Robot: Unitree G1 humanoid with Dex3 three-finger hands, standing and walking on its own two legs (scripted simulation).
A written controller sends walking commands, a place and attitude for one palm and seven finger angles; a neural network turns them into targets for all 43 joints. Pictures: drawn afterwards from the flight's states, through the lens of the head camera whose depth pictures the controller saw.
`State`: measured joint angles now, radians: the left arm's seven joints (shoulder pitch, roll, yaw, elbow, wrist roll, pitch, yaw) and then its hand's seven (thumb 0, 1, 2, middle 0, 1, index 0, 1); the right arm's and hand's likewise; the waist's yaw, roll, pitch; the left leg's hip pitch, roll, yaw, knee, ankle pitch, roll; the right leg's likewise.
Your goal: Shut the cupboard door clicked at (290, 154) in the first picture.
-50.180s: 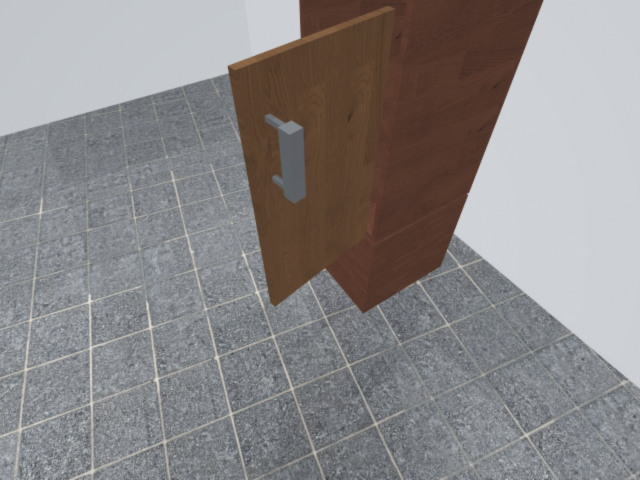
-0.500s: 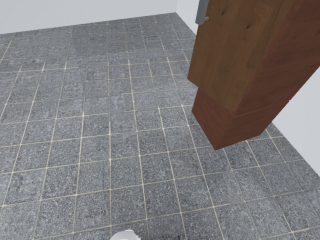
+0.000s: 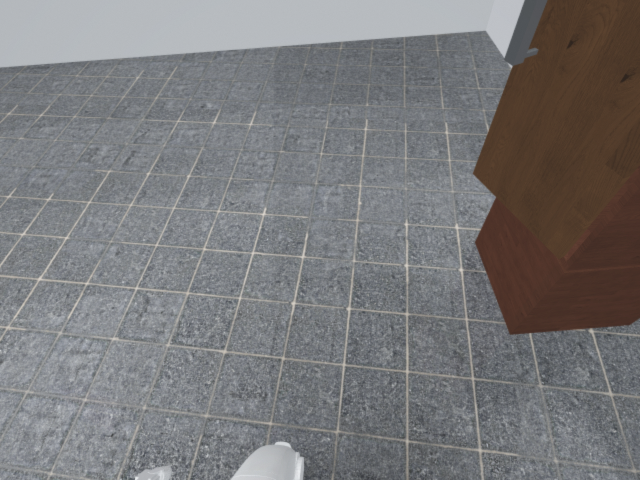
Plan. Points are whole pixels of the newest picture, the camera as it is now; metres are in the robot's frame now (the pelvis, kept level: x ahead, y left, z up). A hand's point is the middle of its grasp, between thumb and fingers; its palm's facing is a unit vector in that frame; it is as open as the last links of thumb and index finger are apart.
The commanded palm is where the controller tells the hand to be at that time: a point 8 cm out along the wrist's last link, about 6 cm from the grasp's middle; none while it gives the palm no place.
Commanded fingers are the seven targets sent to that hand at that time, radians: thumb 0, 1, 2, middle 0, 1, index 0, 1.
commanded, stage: walk to a spot facing it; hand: left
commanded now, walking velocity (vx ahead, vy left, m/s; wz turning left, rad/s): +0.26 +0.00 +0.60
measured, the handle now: (535, 24) +0.88 -0.41 +0.10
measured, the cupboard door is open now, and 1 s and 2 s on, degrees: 20 20 20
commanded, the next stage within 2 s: turn to face it in 1.16 s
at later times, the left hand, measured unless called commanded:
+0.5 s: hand out of the picture +0.09 +0.26 -0.15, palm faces +0.31 -0.91 -0.26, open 7.3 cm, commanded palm none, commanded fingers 0.00 0.90 0.90 -0.20 -0.30 -0.20 -0.30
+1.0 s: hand out of the picture +0.11 +0.21 -0.18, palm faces +0.66 -0.73 -0.18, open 7.3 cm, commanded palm none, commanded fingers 0.00 0.90 0.90 -0.20 -0.30 -0.20 -0.30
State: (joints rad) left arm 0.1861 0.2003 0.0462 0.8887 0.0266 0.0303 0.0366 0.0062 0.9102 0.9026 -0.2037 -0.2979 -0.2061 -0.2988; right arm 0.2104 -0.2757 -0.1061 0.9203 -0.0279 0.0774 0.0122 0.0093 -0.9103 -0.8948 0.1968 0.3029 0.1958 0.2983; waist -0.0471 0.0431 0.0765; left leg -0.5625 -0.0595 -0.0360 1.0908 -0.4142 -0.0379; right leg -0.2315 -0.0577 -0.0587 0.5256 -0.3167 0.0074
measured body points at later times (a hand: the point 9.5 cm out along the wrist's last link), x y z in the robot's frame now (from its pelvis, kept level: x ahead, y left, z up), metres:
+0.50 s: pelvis +0.08 +0.03 +0.00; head +0.12 +0.03 +0.45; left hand +0.08 +0.31 -0.13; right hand +0.18 -0.20 -0.15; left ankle +0.00 +0.14 -0.74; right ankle +0.20 -0.09 -0.70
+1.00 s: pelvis +0.25 +0.09 +0.00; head +0.28 +0.14 +0.44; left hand +0.08 +0.25 -0.16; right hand +0.50 -0.02 -0.13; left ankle +0.26 +0.23 -0.72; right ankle +0.24 -0.06 -0.74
